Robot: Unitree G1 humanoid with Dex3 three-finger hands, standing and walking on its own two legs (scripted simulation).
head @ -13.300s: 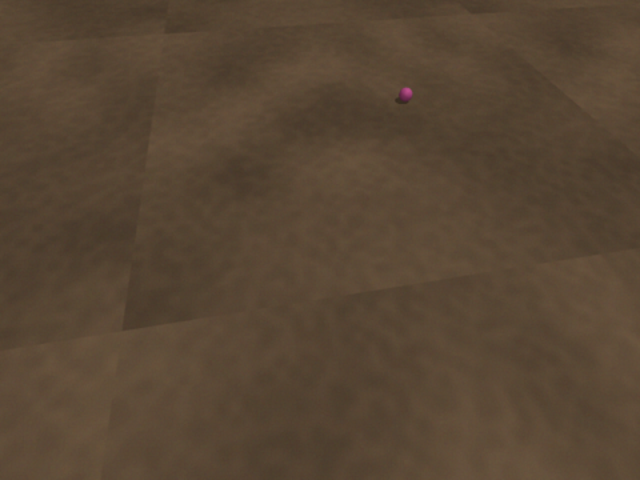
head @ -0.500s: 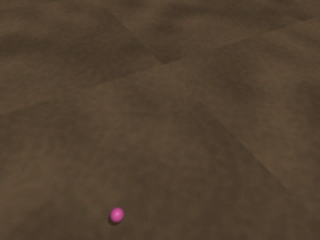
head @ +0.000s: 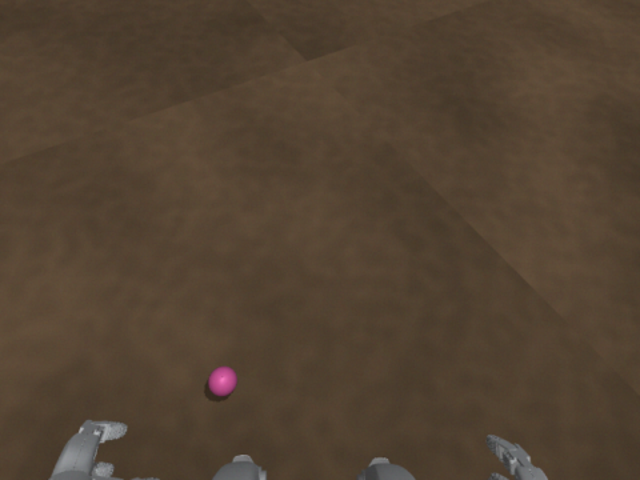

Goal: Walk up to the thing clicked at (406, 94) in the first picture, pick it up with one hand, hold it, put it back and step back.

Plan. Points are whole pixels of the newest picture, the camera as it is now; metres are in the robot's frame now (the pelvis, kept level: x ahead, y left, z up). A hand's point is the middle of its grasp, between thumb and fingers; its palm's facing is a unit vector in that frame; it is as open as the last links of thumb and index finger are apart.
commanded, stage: rise first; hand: left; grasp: from above
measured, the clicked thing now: (222, 381) +0.39 +0.24 -0.69
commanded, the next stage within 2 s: none
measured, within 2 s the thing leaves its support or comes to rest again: neither
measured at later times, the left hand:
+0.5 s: hand out of the picture +0.13 +0.27 -0.23, palm faces -0.25 -0.81 -0.53, open 14.1 cm
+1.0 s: hand (165, 422) +0.25 +0.30 -0.43, palm faces -0.45 -0.35 -0.82, open 14.1 cm
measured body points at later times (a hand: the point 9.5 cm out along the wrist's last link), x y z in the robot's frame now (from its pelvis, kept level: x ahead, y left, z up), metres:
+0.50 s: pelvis -0.02 +0.00 -0.09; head +0.10 +0.02 +0.34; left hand +0.14 +0.31 -0.20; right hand +0.18 -0.24 -0.17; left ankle +0.01 +0.13 -0.70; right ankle +0.00 -0.14 -0.70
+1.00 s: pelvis -0.08 -0.01 -0.29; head +0.12 +0.01 +0.11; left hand +0.27 +0.31 -0.39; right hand +0.06 -0.28 -0.43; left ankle +0.01 +0.13 -0.70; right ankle +0.00 -0.14 -0.70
